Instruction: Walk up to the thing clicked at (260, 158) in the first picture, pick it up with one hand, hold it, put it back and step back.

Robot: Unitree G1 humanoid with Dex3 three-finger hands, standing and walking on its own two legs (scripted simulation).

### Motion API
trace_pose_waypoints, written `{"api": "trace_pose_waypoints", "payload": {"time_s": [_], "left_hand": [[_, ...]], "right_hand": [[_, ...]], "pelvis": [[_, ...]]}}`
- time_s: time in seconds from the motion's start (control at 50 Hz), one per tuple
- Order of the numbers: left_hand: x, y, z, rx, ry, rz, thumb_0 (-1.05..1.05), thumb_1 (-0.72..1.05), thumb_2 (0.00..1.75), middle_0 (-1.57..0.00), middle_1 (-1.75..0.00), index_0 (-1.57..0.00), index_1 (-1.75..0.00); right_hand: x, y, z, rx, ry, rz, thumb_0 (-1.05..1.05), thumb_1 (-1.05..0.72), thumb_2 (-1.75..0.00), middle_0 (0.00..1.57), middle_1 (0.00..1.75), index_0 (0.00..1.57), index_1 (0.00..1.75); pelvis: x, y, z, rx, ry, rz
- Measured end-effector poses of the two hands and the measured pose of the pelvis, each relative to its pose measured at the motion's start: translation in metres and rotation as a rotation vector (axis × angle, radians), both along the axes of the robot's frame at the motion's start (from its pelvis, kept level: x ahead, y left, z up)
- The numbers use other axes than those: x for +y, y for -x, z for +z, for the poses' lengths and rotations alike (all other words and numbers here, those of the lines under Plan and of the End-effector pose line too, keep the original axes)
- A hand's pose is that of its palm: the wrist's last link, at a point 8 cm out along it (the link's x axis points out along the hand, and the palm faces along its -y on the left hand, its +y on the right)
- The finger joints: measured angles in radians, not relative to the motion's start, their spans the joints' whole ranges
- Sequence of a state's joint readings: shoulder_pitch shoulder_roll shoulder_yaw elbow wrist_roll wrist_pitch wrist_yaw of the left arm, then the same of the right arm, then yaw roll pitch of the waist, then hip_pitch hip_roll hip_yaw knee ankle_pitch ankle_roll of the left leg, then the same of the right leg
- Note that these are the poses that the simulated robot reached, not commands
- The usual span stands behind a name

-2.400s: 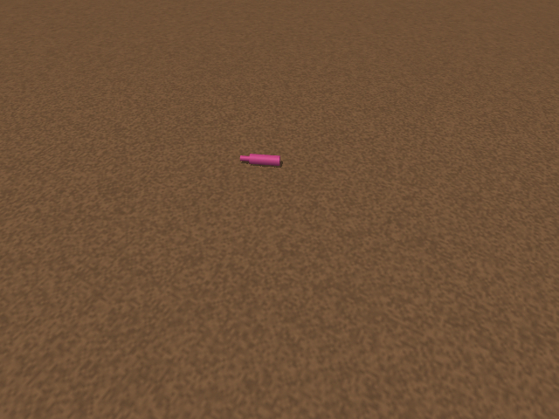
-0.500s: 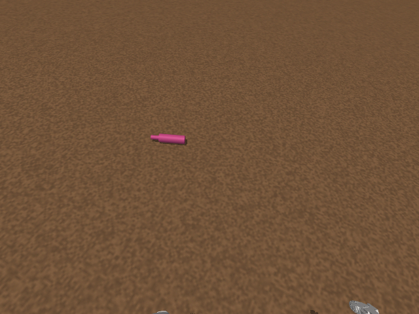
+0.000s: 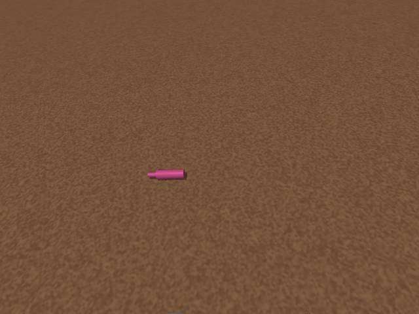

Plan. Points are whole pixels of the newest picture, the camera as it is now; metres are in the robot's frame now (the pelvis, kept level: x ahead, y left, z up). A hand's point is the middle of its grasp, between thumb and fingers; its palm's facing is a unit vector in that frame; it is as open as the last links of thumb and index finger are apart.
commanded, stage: walk up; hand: left
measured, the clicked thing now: (166, 174) +1.01 +0.34 -0.73
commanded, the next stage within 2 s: none
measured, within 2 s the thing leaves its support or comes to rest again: neither
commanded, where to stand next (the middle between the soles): +0.65 +0.03 m, yaw +1 degrees
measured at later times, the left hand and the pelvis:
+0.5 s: hand (90, 272) +0.26 +0.31 -0.14, palm faces -0.05 -0.94 -0.32, open 7.4 cm; pelvis +0.21 +0.04 +0.01, yaw +0 degrees
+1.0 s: hand (113, 204) +0.43 +0.30 -0.13, palm faces -0.01 -0.92 -0.38, open 7.4 cm; pelvis +0.39 +0.02 +0.00, yaw +1 degrees
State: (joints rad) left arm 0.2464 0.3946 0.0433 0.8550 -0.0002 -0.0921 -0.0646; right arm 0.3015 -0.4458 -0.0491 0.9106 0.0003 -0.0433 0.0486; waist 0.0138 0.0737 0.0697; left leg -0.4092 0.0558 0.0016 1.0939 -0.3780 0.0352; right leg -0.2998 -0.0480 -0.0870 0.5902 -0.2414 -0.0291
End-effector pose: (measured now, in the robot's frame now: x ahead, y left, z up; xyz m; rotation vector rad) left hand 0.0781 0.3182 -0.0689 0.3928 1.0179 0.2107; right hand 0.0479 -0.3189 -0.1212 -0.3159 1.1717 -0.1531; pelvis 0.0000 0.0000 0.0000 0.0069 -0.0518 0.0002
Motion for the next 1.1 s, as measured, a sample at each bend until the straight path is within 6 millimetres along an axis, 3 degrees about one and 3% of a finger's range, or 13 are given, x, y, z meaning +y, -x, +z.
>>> {"api": "trace_pose_waypoints", "payload": {"time_s": [0.1,0.2,0.32,0.42,0.52,0.64,0.74,0.84,0.92,1.0,1.1], "left_hand": [[0.001,-0.011,-0.003,0.065,0.020,0.030,0.01,0.90,0.90,-0.20,-0.30,-0.21,-0.30],[0.016,-0.027,-0.022,0.121,0.049,0.071,0.01,0.90,0.90,-0.20,-0.30,-0.21,-0.30],[0.039,-0.070,-0.054,0.200,0.071,0.088,0.01,0.90,0.90,-0.20,-0.30,-0.20,-0.30],[0.041,-0.128,-0.049,0.186,0.088,0.048,0.01,0.90,0.90,-0.20,-0.30,-0.20,-0.30],[0.039,-0.187,-0.036,0.156,0.089,0.007,0.01,0.90,0.90,-0.20,-0.30,-0.20,-0.30],[0.029,-0.260,-0.024,0.117,0.053,-0.026,0.01,0.90,0.90,-0.20,-0.30,-0.20,-0.30],[0.016,-0.315,-0.021,0.035,0.000,-0.022,0.01,0.90,0.90,-0.20,-0.30,-0.20,-0.30],[0.005,-0.334,-0.009,0.021,0.009,0.011,0.00,0.90,0.90,-0.20,-0.30,-0.20,-0.30],[0.008,-0.339,-0.008,0.061,0.017,0.024,0.00,0.90,0.90,-0.20,-0.30,-0.20,-0.30],[0.022,-0.347,-0.019,0.094,0.035,0.043,0.01,0.90,0.90,-0.20,-0.30,-0.21,-0.30],[0.047,-0.370,-0.048,0.139,0.053,0.060,0.01,0.90,0.90,-0.20,-0.30,-0.21,-0.30]], "right_hand": [[0.006,-0.063,0.016,-0.030,-0.002,0.047,0.01,-0.91,-0.90,0.20,0.30,0.20,0.30],[0.016,-0.126,0.028,-0.034,0.034,0.089,0.01,-0.91,-0.90,0.20,0.30,0.20,0.30],[0.035,-0.197,0.035,-0.119,0.090,0.092,0.01,-0.91,-0.90,0.20,0.30,0.20,0.30],[0.045,-0.221,0.050,-0.135,0.092,0.048,0.01,-0.90,-0.90,0.20,0.30,0.20,0.30],[0.042,-0.234,0.050,-0.093,0.087,0.026,0.01,-0.90,-0.90,0.20,0.30,0.20,0.30],[0.023,-0.252,0.030,-0.032,0.057,-0.019,0.01,-0.90,-0.90,0.20,0.30,0.20,0.30],[0.005,-0.288,0.001,0.025,0.039,-0.023,0.01,-0.90,-0.90,0.20,0.30,0.20,0.30],[0.010,-0.342,0.003,0.016,0.014,0.012,0.01,-0.91,-0.90,0.20,0.30,0.20,0.30],[0.018,-0.385,0.013,-0.022,0.004,0.044,0.01,-0.91,-0.90,0.20,0.30,0.20,0.30],[0.028,-0.423,0.022,-0.040,0.023,0.071,0.01,-0.91,-0.90,0.20,0.30,0.20,0.30],[0.039,-0.462,0.026,-0.088,0.083,0.070,0.01,-0.91,-0.90,0.20,0.30,0.20,0.30]], "pelvis": [[0.002,-0.041,0.008,0.018,0.015,0.006],[0.012,-0.088,0.005,0.024,0.039,0.020],[0.036,-0.144,-0.010,0.015,0.021,0.023],[0.040,-0.182,0.002,0.008,0.011,0.009],[0.040,-0.218,0.009,0.007,0.004,-0.001],[0.028,-0.268,0.004,0.008,-0.009,-0.005],[0.008,-0.311,-0.011,0.004,0.011,0.008],[0.006,-0.341,-0.001,-0.001,0.006,0.010],[0.011,-0.365,0.005,0.007,0.013,0.012],[0.020,-0.391,0.003,0.009,0.028,0.020],[0.041,-0.428,-0.012,0.005,0.010,0.020]]}}
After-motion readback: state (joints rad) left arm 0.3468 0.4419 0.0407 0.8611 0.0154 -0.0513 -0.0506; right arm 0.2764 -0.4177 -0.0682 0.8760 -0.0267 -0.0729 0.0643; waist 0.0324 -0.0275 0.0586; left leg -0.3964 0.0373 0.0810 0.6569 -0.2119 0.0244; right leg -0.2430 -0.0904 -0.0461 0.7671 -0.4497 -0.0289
